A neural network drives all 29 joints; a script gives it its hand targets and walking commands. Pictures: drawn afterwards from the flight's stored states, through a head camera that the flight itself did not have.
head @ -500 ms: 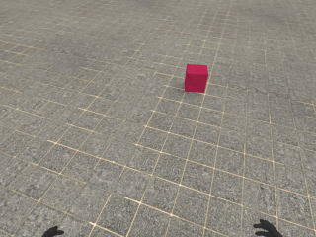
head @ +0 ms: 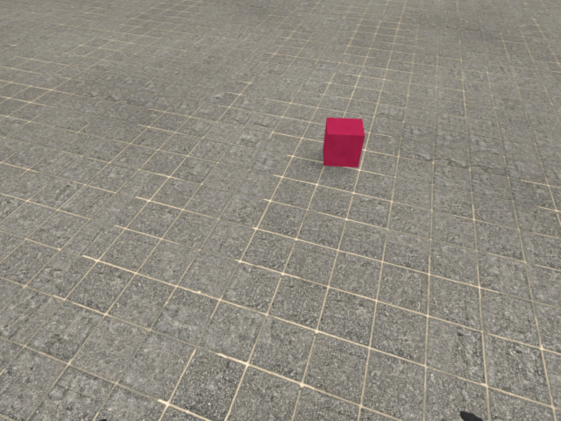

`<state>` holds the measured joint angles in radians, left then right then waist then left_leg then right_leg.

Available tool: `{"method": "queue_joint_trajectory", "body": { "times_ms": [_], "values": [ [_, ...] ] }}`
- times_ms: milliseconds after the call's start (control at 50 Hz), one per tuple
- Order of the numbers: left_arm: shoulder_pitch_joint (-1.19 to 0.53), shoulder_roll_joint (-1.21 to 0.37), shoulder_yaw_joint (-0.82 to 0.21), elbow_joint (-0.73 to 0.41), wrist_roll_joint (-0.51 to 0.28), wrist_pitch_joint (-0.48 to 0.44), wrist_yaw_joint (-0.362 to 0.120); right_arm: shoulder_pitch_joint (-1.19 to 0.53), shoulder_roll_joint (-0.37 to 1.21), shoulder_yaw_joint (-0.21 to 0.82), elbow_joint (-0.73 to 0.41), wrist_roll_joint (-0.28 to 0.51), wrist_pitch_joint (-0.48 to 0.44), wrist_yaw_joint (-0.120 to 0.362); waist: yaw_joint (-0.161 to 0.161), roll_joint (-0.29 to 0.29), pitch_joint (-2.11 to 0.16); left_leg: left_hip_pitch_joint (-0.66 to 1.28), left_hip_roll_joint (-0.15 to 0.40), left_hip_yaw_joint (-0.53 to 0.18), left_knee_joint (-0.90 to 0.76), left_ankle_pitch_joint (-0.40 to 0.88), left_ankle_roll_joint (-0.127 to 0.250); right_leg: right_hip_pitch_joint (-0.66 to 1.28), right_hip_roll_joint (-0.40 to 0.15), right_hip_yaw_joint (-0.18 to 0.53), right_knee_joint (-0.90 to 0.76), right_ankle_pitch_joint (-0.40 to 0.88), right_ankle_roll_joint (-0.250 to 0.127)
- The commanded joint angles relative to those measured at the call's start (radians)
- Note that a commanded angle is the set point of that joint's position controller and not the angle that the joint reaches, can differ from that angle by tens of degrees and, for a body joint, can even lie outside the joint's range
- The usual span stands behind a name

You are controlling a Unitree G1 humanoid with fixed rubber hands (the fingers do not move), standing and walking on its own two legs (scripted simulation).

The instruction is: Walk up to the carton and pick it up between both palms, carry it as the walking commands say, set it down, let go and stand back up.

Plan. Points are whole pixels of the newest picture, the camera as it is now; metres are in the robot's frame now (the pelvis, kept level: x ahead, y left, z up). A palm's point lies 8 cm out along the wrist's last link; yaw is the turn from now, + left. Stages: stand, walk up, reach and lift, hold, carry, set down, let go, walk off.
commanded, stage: stand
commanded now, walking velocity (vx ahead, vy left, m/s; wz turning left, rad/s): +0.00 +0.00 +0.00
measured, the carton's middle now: (342, 142) +1.66 -0.40 -0.66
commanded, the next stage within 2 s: walk up in 1.76 s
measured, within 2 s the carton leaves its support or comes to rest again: neither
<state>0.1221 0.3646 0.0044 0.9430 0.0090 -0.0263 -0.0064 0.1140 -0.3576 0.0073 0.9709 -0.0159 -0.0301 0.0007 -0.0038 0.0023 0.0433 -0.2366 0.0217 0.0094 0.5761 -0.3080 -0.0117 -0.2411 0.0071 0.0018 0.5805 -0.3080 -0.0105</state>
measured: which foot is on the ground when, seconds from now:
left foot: down 0.00-1.00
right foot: down 0.00-1.00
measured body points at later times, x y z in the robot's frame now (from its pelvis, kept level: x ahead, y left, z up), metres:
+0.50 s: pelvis +0.00 +0.00 +0.01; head +0.00 -0.01 +0.46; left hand +0.11 +0.30 -0.10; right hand +0.10 -0.31 -0.11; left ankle +0.00 +0.13 -0.73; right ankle +0.00 -0.11 -0.73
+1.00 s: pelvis +0.00 +0.00 +0.02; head +0.00 -0.01 +0.47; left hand +0.10 +0.30 -0.11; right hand +0.09 -0.31 -0.11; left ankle +0.00 +0.13 -0.73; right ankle +0.00 -0.11 -0.73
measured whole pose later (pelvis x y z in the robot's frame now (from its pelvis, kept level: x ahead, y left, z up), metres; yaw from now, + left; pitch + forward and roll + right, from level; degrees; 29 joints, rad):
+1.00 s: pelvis +0.00 +0.00 +0.02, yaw +0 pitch -3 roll +0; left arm 0.09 0.37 0.01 1.09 0.01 -0.01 -0.01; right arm 0.09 -0.36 0.01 1.11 -0.01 -0.02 0.00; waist 0.00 0.01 0.05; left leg -0.12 0.03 0.01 0.36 -0.19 -0.02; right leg -0.12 0.02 0.00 0.35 -0.19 -0.01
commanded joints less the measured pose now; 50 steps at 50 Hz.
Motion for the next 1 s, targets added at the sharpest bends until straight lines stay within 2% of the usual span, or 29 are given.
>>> {"method": "queue_joint_trajectory", "body": {
  "times_ms": [0,160,420,980],
  "values": [
    [-0.057,0.191,0.040,-0.031,-0.002,-0.014,0.007,-0.059,-0.200,-0.041,-0.034,0.002,-0.015,-0.007,0.004,0.009,-0.071,0.035,0.087,-0.091,-0.145,0.217,0.062,0.046,-0.109,0.103,-0.141,0.212,-0.045],
    [-0.084,0.191,0.034,0.022,0.001,-0.014,0.009,-0.063,-0.194,-0.036,0.024,0.005,-0.010,-0.008,-0.002,-0.010,-0.075,0.095,0.091,-0.079,-0.203,0.240,0.043,0.090,-0.120,0.105,-0.219,0.254,-0.034],
    [-0.094,0.194,0.032,0.075,-0.001,-0.009,0.008,-0.079,-0.198,-0.033,0.069,0.003,-0.006,-0.008,0.002,0.006,-0.062,0.115,0.104,-0.079,-0.256,0.215,0.033,0.109,-0.121,0.101,-0.264,0.226,-0.024],
    [-0.080,0.199,0.035,0.090,-0.005,-0.003,0.008,-0.071,-0.204,-0.037,0.089,0.004,-0.001,-0.007,-0.001,-0.001,-0.059,0.123,0.110,-0.081,-0.276,0.201,0.031,0.118,-0.127,0.105,-0.293,0.233,-0.020]
  ]
}}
